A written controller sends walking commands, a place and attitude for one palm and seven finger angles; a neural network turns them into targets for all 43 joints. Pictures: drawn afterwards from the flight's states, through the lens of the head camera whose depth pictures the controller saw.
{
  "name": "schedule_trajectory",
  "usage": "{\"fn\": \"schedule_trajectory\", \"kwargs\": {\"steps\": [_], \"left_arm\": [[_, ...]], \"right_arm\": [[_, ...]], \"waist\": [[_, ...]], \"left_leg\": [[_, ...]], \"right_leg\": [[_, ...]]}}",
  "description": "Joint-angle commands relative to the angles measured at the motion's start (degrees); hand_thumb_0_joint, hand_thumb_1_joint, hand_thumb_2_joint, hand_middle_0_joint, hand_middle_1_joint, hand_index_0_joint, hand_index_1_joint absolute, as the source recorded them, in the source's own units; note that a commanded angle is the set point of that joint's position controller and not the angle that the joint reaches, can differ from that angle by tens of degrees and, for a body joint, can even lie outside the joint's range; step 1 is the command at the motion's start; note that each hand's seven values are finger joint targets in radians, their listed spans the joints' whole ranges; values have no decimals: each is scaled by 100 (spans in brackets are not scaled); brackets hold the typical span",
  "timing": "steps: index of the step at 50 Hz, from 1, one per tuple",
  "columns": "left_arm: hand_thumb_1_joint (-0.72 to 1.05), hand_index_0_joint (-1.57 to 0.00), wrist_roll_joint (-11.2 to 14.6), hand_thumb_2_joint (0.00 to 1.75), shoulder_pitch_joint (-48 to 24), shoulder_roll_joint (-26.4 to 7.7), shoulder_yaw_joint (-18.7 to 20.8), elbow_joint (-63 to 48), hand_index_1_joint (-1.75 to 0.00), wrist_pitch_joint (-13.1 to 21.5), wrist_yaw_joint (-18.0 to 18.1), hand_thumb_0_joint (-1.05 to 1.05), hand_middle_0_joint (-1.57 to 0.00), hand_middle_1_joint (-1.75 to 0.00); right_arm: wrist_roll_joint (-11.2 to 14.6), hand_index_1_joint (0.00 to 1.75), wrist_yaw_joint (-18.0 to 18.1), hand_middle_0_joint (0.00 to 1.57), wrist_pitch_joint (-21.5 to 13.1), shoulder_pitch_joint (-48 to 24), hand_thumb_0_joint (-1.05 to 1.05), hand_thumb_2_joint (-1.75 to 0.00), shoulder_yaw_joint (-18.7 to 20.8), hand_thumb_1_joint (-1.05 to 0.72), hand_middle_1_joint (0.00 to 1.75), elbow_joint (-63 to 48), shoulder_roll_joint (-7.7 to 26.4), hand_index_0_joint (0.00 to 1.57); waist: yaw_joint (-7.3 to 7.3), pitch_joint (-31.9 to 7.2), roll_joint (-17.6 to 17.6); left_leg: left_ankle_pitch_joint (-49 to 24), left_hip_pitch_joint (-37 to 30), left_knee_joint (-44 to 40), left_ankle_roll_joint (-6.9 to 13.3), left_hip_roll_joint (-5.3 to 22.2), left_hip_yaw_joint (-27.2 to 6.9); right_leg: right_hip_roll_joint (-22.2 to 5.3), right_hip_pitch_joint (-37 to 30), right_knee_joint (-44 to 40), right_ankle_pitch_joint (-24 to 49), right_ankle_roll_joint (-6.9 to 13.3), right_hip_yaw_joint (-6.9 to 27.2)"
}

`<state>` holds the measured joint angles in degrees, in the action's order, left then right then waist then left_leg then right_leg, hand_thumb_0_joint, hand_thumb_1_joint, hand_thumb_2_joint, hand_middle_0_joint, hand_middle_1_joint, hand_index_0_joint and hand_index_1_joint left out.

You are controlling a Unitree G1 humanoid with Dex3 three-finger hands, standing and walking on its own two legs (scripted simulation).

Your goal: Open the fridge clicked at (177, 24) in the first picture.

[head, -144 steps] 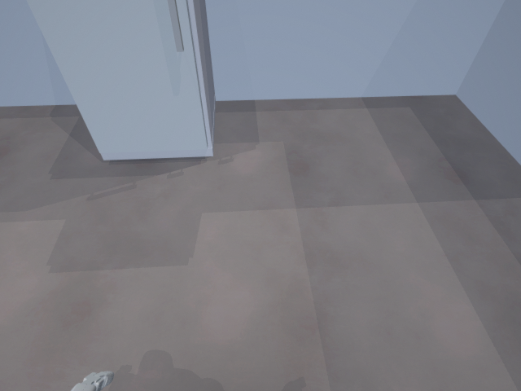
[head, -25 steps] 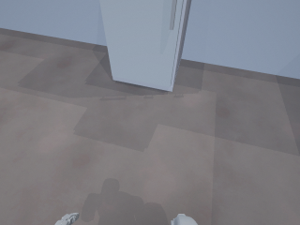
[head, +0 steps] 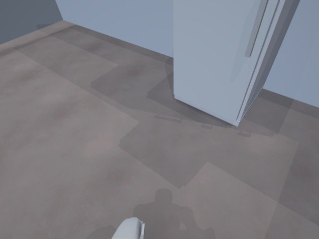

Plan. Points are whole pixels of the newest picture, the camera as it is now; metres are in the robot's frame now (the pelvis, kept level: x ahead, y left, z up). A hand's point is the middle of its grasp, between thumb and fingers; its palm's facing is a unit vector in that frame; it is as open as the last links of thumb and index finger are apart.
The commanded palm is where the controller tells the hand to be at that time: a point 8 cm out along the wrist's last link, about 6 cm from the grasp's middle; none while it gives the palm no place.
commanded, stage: walk to a spot facing it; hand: right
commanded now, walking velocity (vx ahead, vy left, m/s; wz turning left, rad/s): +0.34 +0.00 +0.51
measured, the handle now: (260, 16) +1.09 -0.43 +0.10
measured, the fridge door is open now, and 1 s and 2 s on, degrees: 0 0 0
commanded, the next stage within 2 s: turn to face it in 1.14 s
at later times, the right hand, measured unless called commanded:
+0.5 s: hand (217, 190) +0.32 -0.16 -0.18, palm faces -0.20 +0.95 -0.23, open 7.2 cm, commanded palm none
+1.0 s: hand (203, 122) +0.62 -0.13 -0.17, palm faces -0.40 +0.90 -0.19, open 7.4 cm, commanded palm none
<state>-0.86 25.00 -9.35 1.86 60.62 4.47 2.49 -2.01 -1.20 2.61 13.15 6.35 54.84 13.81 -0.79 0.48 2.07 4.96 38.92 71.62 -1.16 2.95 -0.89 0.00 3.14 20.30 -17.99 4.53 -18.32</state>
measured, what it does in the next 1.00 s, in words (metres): walks ahead, turning left: left foot, then right foot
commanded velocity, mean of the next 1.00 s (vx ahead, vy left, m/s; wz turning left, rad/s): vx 0.30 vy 0.00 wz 0.47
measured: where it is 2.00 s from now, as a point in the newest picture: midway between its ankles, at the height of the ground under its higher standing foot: (154, 187)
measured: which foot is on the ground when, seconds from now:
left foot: up 0.00-0.34, down 0.36-0.76, up 0.78-1.00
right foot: down 0.00-0.34, up 0.36-0.72, down 0.74-1.00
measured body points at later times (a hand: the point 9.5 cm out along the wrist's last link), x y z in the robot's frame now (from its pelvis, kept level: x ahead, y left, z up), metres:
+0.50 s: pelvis +0.23 +0.02 -0.02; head +0.25 +0.02 +0.43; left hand +0.16 +0.22 -0.17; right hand +0.34 -0.21 -0.17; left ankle +0.17 +0.05 -0.74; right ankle +0.20 -0.14 -0.64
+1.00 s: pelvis +0.48 +0.01 +0.00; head +0.50 +0.01 +0.45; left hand +0.41 +0.26 -0.14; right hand +0.64 -0.18 -0.16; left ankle +0.44 +0.15 -0.65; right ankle +0.51 -0.09 -0.74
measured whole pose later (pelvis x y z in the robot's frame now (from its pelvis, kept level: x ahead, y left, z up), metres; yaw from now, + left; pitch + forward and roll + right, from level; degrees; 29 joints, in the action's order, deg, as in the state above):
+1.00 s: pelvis +0.48 +0.01 +0.00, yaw +29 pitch -1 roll +0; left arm -1.5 13.6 -10.1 3.1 56.3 4.2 1.3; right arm -1.5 -1.6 1.7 12.9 5.5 54.8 12.4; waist 1.2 3.1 2.1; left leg 12.8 35.7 69.2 -2.1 6.5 3.6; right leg -7.3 9.2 27.3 -16.3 -0.4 -17.8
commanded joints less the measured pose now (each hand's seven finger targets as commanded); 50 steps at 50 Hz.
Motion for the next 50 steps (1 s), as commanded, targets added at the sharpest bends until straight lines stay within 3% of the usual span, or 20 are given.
{"fn": "schedule_trajectory", "kwargs": {"steps": [1, 9, 14, 16, 17, 18, 19, 20, 21, 24, 28, 32, 35, 36, 37, 38, 41, 42, 45, 50], "left_arm": [[90, -20, 5, 90, 689, -417, 31, -47, -30, 154, 47, 0, -20, -30], [90, -20, -55, 90, 1326, -341, -50, 403, -30, 68, 101, 0, -20, -30], [90, -20, 15, 90, 1025, -722, 99, 257, -30, -49, 34, 0, -20, -30], [90, -20, 104, 90, 484, -690, 135, 5, -30, -48, -69, 0, -20, -30], [90, -20, 169, 90, 176, -241, 89, -324, -30, -13, -98, 0, -20, -30], [90, -20, 131, 90, -273, -270, 167, -569, -30, 23, -61, 0, -20, -30], [90, -20, 66, 90, -380, -253, 217, -637, -30, 6, -83, 0, -20, -30], [90, -20, 61, 90, -428, -60, 198, -781, -30, -37, -139, 0, -20, -30], [90, -20, -3, 90, -195, -41, 189, -611, -30, -147, -131, 0, -20, -30], [90, -20, -80, 90, -202, -109, 184, -572, -30, -292, -173, 0, -20, -30], [90, -20, -53, 90, -992, -75, 118, -732, -30, -247, -316, 0, -20, -30], [90, -20, -69, 90, -1730, -258, 71, -1012, -30, -118, -379, 0, -20, -30], [90, -20, -103, 90, -935, -696, 177, -794, -30, -32, -268, 0, -20, -30], [90, -20, -129, 90, -74, -1076, 283, -564, -30, -15, -221, 0, -20, -30], [90, -20, -212, 90, 603, -1841, 484, -438, -30, 0, -170, 0, -20, -30], [90, -20, -135, 90, 763, -1928, 434, -392, -30, -50, -174, 0, -20, -30], [90, -20, -86, 90, -571, -1027, 222, -625, -30, 26, -159, 0, -20, -30], [90, -20, -101, 90, -768, -878, 176, -622, -30, 26, -158, 0, -20, -30], [90, -20, -63, 90, -1091, -708, 178, -645, -30, 38, -152, 0, -20, -30], [90, -20, -53, 90, -867, -784, 275, -626, -30, -5, -141, 0, -20, -30]], "right_arm": [[19, 30, -47, 20, -54, -241, 0, -90, -74, -90, 30, -257, -90, 20], [50, 30, -66, 20, -118, -1030, 0, -90, -244, -90, 30, -378, -333, 20], [35, 30, 30, 20, -287, 75, 0, -90, -144, -90, 30, -60, 0, 20], [-1, 30, 91, 20, -424, 1332, 0, -90, 1, -90, 30, 305, 465, 20], [62, 30, 145, 20, -477, 1852, 0, -90, 65, -90, 30, 437, 841, 20], [202, 30, 180, 20, -468, 1661, 0, -90, 59, -90, 30, 400, 1009, 20], [218, 30, 216, 20, -460, 1303, 0, -90, 43, -90, 30, 306, 874, 20], [196, 30, 216, 20, -515, 1046, 0, -90, -27, -90, 30, 244, 650, 20], [144, 30, 234, 20, -580, 714, 0, -90, -99, -90, 30, 244, 347, 20], [54, 30, 244, 20, -724, 519, 0, -90, -205, -90, 30, 174, 116, 20], [71, 30, 165, 20, -761, 675, 0, -90, -188, -90, 30, 274, 246, 20], [83, 30, 182, 20, -732, 1024, 0, -90, -143, -90, 30, 376, 478, 20], [120, 30, 219, 20, -703, 924, 0, -90, -104, -90, 30, 313, 668, 20], [157, 30, 214, 20, -700, 822, 0, -90, -102, -90, 30, 230, 611, 20], [249, 30, 152, 20, -685, 978, 0, -90, -125, -90, 30, 94, 247, 20], [233, 30, 131, 20, -728, 940, 0, -90, -161, -90, 30, -10, 223, 20], [118, 30, 20, 20, -591, 74, 0, -90, -126, -90, 30, -109, 236, 20], [80, 30, -22, 20, -478, 217, 0, -90, -114, -90, 30, -80, 104, 20], [43, 30, -65, 20, -190, 562, 0, -90, -101, -90, 30, -85, -140, 20], [29, 30, -135, 20, -94, -18, 0, -90, -84, -90, 30, -403, -222, 20]], "waist": [[-7, 624, -665], [-144, 872, -840], [429, 156, -1603], [1061, -417, -1266], [1149, -819, -87], [953, -793, -73], [716, -129, -445], [463, 227, -679], [111, 354, -37], [-179, 648, 102], [-62, 682, 476], [243, 387, 788], [-223, -369, 614], [-592, -994, 127], [-800, -1753, -1368], [-751, -2097, -1768], [-327, -99, -750], [-110, 149, -949], [253, 425, -1280], [138, 585, -1121]], "left_leg": [[96, 990, -81, 55, 50, 78], [669, 419, -1841, 374, -283, 1114], [1241, -1790, -3216, 789, -983, 1816], [368, -4290, -4204, 1267, -198, 878], [-895, -5583, -4531, 2064, 1368, -1637], [-1771, -5525, -4957, 2397, 1985, -2800], [-1747, -4900, -5183, 2115, 1929, -2092], [-1938, -4158, -5233, 876, 1609, -1640], [-1683, -3633, -5462, 547, 1347, -1351], [-1595, -2424, -5672, 1234, 1053, -644], [-2117, -2385, -5484, 1029, 385, -100], [-2801, -3294, -5050, 827, 340, -225], [-3681, -3480, -3634, 648, 439, -388], [-2773, -2728, -2517, 440, 285, -268], [555, -1083, -614, 173, -435, 238], [2843, -647, 841, 238, -534, -79], [1739, -123, 996, 109, 311, -98], [1561, -360, 817, 74, 402, -70], [1052, -713, 298, -4, 442, 177], [459, -217, -1162, -218, 514, 555]], "right_leg": [[-1775, -596, -761, 3230, -1043, 1094], [-1659, -1313, -531, 5668, -976, 188], [-1693, -959, 1510, 8867, -923, -344], [-1707, 976, 4030, 5788, -804, -216], [-707, 2844, 5931, -569, -827, 132], [-460, 3649, 6837, -1487, -691, 1054], [-725, 3866, 6728, -783, -579, 1558], [-859, 3810, 6324, -516, -611, 1704], [-987, 3639, 6008, -93, -712, 1722], [-1077, 3060, 5100, -87, -794, 1588], [-891, 2773, 3280, 705, -871, 1126], [-464, 2430, 1892, 1004, -755, 763], [-199, 769, 930, 1204, -580, 670], [-678, -742, 876, 1956, -433, 1101], [-2512, -2296, 1037, 2949, 222, 3172], [-3328, -2411, 369, 3208, 665, 4067], [-2790, -220, -207, 2115, 262, 2653], [-2585, 377, -359, 1785, 58, 2123], [-2180, 1426, -754, 757, -140, 1046], [-2046, 789, -760, 1646, -27, 354]]}}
